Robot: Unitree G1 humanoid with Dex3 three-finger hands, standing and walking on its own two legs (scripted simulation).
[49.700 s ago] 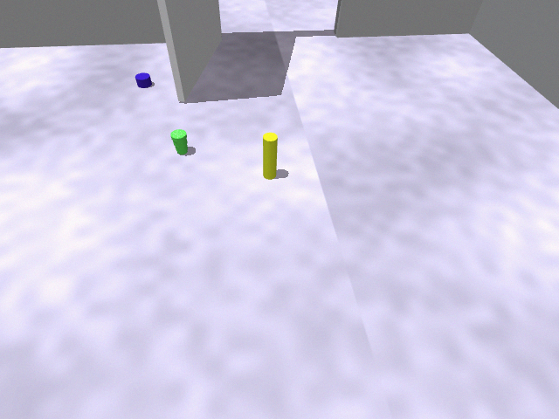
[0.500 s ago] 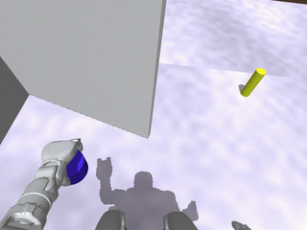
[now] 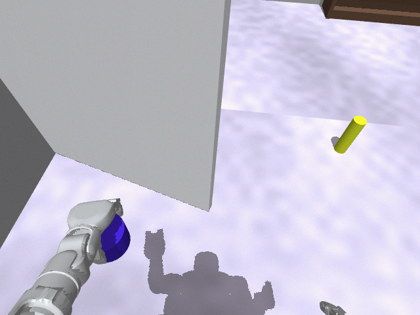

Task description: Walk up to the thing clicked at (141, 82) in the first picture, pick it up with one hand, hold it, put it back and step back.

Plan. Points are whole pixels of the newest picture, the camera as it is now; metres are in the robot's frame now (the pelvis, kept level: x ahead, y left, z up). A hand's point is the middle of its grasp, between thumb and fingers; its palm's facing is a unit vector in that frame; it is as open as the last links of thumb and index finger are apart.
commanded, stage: hold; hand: left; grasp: from above
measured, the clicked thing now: (106, 237) +0.31 +0.22 -0.13
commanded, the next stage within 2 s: crouch in 1.76 s
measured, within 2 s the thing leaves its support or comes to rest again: neither
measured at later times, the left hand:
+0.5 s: hand (97, 233) +0.30 +0.21 -0.06, palm faces -0.47 -0.06 -0.88, open 11.7 cm
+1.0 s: hand (92, 239) +0.28 +0.21 -0.04, palm faces -0.47 -0.05 -0.88, open 11.7 cm
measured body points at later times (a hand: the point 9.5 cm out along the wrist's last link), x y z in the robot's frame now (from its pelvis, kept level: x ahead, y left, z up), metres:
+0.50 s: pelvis +0.00 -0.01 +0.01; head +0.03 -0.02 +0.46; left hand +0.32 +0.21 -0.01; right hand +0.11 -0.28 -0.11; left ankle +0.02 +0.11 -0.71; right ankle -0.01 -0.14 -0.71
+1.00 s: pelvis -0.01 +0.00 +0.02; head +0.01 -0.02 +0.47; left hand +0.30 +0.22 +0.01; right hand +0.12 -0.27 -0.10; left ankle +0.02 +0.11 -0.71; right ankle -0.01 -0.14 -0.71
